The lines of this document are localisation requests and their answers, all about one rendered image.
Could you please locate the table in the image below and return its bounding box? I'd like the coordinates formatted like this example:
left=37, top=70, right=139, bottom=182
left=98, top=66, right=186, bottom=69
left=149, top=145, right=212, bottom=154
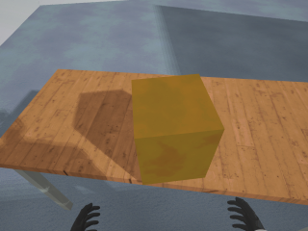
left=0, top=68, right=308, bottom=231

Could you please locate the carton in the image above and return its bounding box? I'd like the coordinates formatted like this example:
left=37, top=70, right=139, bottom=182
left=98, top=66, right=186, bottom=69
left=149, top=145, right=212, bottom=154
left=131, top=73, right=225, bottom=185

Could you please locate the robot left hand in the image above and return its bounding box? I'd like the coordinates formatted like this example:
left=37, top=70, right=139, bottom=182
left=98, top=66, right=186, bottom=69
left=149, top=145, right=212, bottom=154
left=70, top=203, right=100, bottom=231

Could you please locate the robot right hand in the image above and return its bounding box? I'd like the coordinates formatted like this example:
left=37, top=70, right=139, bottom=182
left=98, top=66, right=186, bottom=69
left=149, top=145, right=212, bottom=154
left=227, top=196, right=265, bottom=231

